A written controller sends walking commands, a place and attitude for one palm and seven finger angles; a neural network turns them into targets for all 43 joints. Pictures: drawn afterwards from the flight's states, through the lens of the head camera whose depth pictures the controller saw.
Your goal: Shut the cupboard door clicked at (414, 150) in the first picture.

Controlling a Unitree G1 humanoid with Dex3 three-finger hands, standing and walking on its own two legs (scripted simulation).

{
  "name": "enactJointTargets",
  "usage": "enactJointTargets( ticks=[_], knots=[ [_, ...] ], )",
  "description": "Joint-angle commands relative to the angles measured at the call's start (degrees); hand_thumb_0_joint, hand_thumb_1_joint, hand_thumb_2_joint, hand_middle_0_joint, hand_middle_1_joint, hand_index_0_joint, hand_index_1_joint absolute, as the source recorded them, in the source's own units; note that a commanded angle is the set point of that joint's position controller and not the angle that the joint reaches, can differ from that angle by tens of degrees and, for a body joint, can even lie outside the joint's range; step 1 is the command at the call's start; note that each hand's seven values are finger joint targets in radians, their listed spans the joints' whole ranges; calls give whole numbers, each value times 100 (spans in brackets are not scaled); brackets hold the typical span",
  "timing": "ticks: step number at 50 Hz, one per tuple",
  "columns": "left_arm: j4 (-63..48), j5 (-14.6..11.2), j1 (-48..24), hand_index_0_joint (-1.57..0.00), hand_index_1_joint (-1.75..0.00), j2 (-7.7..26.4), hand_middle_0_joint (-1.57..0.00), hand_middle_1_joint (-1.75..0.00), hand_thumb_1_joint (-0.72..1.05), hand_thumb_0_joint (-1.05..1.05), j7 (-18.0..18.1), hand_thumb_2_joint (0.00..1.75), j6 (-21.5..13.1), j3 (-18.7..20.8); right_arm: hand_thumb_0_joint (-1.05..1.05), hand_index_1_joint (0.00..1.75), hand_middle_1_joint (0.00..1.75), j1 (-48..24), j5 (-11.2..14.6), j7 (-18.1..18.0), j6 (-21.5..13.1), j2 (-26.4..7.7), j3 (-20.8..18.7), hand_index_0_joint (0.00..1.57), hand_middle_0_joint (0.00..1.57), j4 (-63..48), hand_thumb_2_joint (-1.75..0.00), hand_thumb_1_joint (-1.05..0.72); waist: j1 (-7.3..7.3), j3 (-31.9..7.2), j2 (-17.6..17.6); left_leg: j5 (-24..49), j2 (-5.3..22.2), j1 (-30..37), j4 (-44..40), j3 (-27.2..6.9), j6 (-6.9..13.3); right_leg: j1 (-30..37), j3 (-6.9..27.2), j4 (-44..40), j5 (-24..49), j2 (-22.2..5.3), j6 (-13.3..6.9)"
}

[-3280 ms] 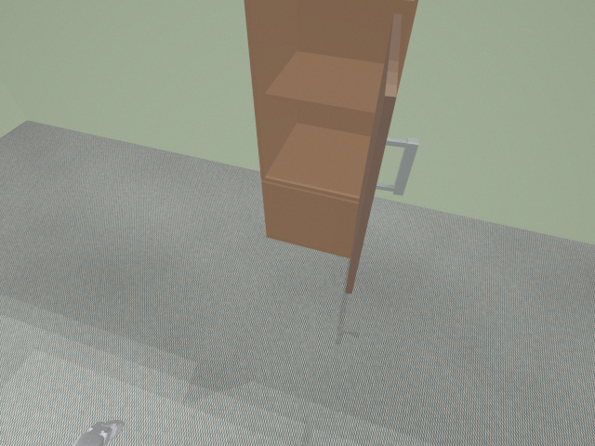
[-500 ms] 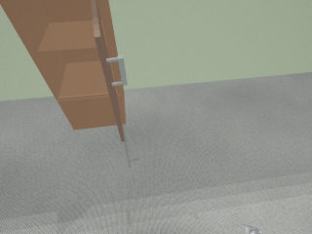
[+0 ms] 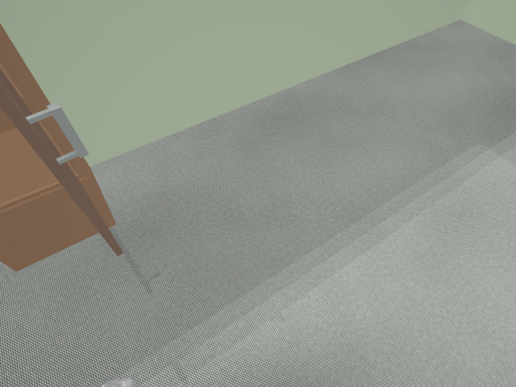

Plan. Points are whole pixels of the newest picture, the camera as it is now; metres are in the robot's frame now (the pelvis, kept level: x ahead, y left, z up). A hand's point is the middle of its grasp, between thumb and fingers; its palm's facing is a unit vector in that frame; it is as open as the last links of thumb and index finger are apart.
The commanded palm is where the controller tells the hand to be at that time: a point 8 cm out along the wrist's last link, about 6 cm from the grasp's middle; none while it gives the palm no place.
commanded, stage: walk around to get in front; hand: left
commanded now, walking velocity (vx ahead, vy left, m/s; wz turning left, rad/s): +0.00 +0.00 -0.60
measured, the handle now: (59, 136) +0.56 +0.42 +0.02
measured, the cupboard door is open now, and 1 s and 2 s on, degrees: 96 96 96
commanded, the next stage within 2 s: none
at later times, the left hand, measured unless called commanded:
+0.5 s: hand out of the picture +0.12 +0.19 -0.17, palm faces -0.16 -0.97 -0.20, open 7.4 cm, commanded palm none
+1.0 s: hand (230, 238) +0.44 +0.08 -0.17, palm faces -0.56 -0.81 -0.15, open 7.4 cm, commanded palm none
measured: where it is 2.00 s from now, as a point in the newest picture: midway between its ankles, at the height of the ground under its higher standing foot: (334, 270)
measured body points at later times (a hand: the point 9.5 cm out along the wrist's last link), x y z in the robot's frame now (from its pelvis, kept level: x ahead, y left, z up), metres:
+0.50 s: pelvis +0.08 +0.00 +0.00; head +0.10 +0.01 +0.45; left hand +0.13 +0.24 -0.15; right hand +0.13 -0.28 -0.12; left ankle +0.15 +0.11 -0.71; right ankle -0.02 -0.12 -0.74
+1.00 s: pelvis +0.25 -0.02 +0.00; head +0.29 -0.03 +0.45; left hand +0.47 +0.12 -0.16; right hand +0.05 -0.14 -0.14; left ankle +0.17 +0.10 -0.74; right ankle +0.28 -0.19 -0.68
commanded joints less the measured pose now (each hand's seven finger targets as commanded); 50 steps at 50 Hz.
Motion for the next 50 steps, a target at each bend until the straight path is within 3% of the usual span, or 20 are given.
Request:
enactJointTargets(
  ticks=[1,2,3,4,5,7,9,18,23,25,26,27,28,29,31,33,36,45,48,50],
  knots=[
    [-375,42,426,-20,-30,784,-20,-30,90,0,65,90,-375,163,0,30,30,270,93,16,-65,-1125,-312,20,20,-292,-90,-90,308,-1140,371,2205,998,-238,1033,-322,18,1767,233,-2078,1724,-235,-362],
    [-272,87,774,-20,-30,1474,-20,-30,90,0,170,90,-451,303,0,30,30,149,98,43,-38,-601,-165,20,20,-529,-90,-90,497,-1160,-1612,-1080,213,-1997,2291,-82,-354,2735,2222,-2333,3566,-1736,-878],
    [-226,-13,1015,-20,-30,1646,-20,-30,90,0,267,90,-389,354,0,30,30,-273,71,-25,32,-637,-133,20,20,-734,-90,-90,668,-1254,-1659,-1851,-40,-2356,3167,-815,-378,2437,2658,-2097,5011,-2227,-1390],
    [-251,-19,909,-20,-30,1419,-20,-30,90,0,314,90,-367,319,0,30,30,-371,84,-63,64,-657,-147,20,20,-723,-90,-90,582,-1082,-1093,-1450,67,-2458,3478,-1244,-323,2337,2109,-2037,4752,-1996,-1523],
    [-288,-17,663,-20,-30,1283,-20,-30,90,0,333,90,-384,321,0,30,30,-376,70,-58,74,-643,-131,20,20,-654,-90,-90,485,-1010,-1538,-1183,142,-2599,3519,-1278,-356,2242,2129,-2190,4033,-1658,-1415],
    [-344,-52,378,-20,-30,941,-20,-30,90,0,304,90,-415,196,0,30,30,-482,18,26,82,-768,-176,20,20,-514,-90,-90,378,-759,-797,-459,163,-2449,3532,-1207,-456,1957,1775,-2308,3177,-1204,-1261],
    [-331,-32,342,-20,-30,931,-20,-30,90,0,269,90,-501,181,0,30,30,-358,-15,81,82,-712,-184,20,20,-428,-90,-90,279,-685,-641,-208,91,-2330,3340,-1100,-513,1749,1700,-2502,2482,-1090,-1245],
    [-138,35,894,-20,-30,992,-20,-30,90,0,210,90,-681,196,0,30,30,-1043,-1,197,-93,-703,-217,20,20,-744,-90,-90,464,-150,-766,59,-80,-2541,2271,-1180,-485,1513,2517,-2975,642,-1024,-1469],
    [-175,73,755,-20,-30,1095,-20,-30,90,0,228,90,-665,245,0,30,30,-994,76,198,-249,-586,-176,20,20,-885,-90,-90,374,-195,-956,-211,-363,-1262,820,-1115,-320,957,2591,-2579,967,-915,-1374],
    [-186,34,548,-20,-30,1051,-20,-30,90,0,219,90,-646,251,0,30,30,-333,90,124,-310,-673,-192,20,20,-683,-90,-90,23,-308,-744,384,-517,182,-107,-993,-274,176,2404,-2022,1004,-594,-1124],
    [-191,23,536,-20,-30,776,-20,-30,90,0,192,90,-645,209,0,30,30,348,89,41,-353,-953,-252,20,20,-464,-90,-90,-269,-601,-11,301,-318,1445,-613,-1153,-233,-483,2063,-1055,969,-120,-903],
    [-288,-61,661,-20,-30,359,-20,-30,90,0,124,90,-609,149,0,30,30,1108,5,-13,-386,-1615,-390,20,20,-286,-90,-90,-555,-1156,1750,-1062,1292,2448,-1289,-2997,75,-1526,1190,752,-357,682,-570],
    [-366,-26,787,-20,-30,301,-20,-30,90,0,93,90,-626,129,0,30,30,1250,11,-10,-351,-1822,-372,20,20,-303,-90,-90,-434,-1068,2130,-1965,2276,2108,-2021,-4213,414,-2073,677,2027,-1012,659,-377],
    [-324,35,635,-20,-30,497,-20,-30,90,0,72,90,-608,197,0,30,30,751,12,-4,-309,-1587,-307,20,20,-439,-90,-90,-303,-570,1414,-2493,2262,1183,-2304,-4179,557,-1999,813,2524,-713,222,-398],
    [-129,103,587,-20,-30,542,-20,-30,90,0,-41,90,-557,240,0,30,30,58,44,-20,-393,-985,-131,20,20,-549,-90,-90,23,43,825,-1823,1686,288,-2340,-3012,308,-1881,588,2896,206,-113,-344],
    [19,124,823,-20,-30,254,-20,-30,90,0,-84,90,-475,217,0,30,30,98,45,-41,-480,-693,-51,20,20,-411,-90,-90,216,122,780,-226,1189,177,-2148,-1795,-84,-1698,493,2950,917,-154,-259],
    [121,88,988,-20,-30,70,-20,-30,90,0,-62,90,-387,202,0,30,30,377,92,-89,-551,-519,-33,20,20,-210,-90,-90,297,-74,805,1164,1016,511,-1903,-953,-113,-1808,437,3006,1358,-168,-206],
    [-207,108,-348,-20,-30,-216,-20,-30,90,0,-88,90,-386,59,0,30,30,1395,30,-98,-586,-329,-6,20,20,452,-90,-90,-6,383,599,2770,1183,1529,-1838,-333,472,-2667,-142,1526,1597,-331,-203],
    [-318,93,-985,-20,-30,-296,-20,-30,90,0,-92,90,-459,-21,0,30,30,1749,-26,-96,-556,-319,-5,20,20,681,-90,-90,-228,489,592,3458,1221,1803,-1693,-139,587,-2351,-449,441,1345,-223,-355],
    [-292,79,-948,-20,-30,-329,-20,-30,90,0,-68,90,-514,-41,0,30,30,1770,-24,-90,-523,-398,-18,20,20,769,-90,-90,-125,401,698,4795,1176,1860,-1322,176,579,-1760,-746,-137,1092,72,-545]
  ],
)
